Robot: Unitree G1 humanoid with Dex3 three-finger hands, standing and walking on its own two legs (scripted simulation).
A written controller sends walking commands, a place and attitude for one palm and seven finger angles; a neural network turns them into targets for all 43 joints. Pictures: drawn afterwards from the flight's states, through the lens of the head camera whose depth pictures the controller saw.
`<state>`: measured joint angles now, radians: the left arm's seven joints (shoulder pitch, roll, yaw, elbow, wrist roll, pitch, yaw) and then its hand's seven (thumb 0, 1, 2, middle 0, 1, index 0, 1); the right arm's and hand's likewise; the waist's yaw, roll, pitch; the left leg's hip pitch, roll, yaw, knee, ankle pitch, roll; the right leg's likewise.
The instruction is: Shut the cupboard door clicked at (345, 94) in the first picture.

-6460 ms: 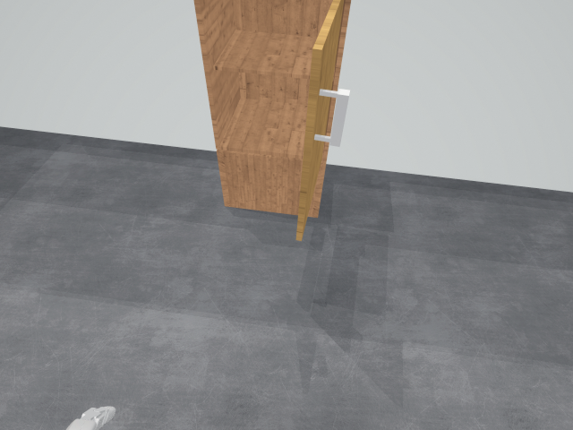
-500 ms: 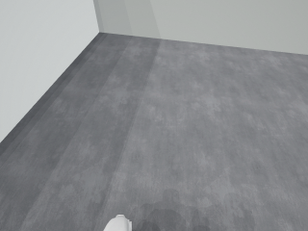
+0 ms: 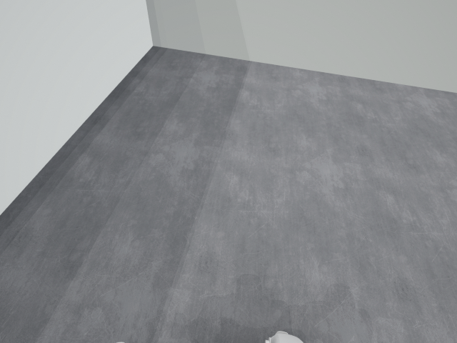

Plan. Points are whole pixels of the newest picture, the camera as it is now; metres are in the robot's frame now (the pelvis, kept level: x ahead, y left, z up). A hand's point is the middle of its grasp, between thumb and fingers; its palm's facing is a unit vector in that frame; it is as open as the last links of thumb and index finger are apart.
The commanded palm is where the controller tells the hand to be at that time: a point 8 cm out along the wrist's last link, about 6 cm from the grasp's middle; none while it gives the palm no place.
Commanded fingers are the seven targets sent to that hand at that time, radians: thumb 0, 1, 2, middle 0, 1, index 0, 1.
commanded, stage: walk to a spot facing it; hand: left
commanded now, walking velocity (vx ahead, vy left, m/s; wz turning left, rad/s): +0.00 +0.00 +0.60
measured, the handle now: out of the picture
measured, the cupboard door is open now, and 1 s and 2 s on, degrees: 85 85 85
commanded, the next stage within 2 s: none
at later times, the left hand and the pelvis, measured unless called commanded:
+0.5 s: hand out of the picture +0.04 +0.19 -0.16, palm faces +0.34 -0.90 -0.27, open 7.3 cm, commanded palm none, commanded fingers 0.00 0.90 0.90 -0.20 -0.30 -0.20 -0.30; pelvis +0.04 -0.03 +0.00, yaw +18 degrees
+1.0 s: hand out of the picture +0.00 +0.23 -0.16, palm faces +0.56 -0.79 -0.25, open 7.3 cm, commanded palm none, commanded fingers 0.00 0.90 0.90 -0.20 -0.30 -0.20 -0.30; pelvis +0.02 -0.01 +0.00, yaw +33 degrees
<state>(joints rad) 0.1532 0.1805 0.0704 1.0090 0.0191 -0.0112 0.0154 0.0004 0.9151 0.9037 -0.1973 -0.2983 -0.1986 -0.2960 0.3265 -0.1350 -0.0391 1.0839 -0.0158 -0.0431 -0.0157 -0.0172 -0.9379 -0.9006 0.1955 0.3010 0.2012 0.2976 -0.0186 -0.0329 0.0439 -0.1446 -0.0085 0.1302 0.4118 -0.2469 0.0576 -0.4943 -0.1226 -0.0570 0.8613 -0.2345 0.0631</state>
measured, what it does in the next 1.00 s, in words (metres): steps on the spot, turning left: right foot, then left foot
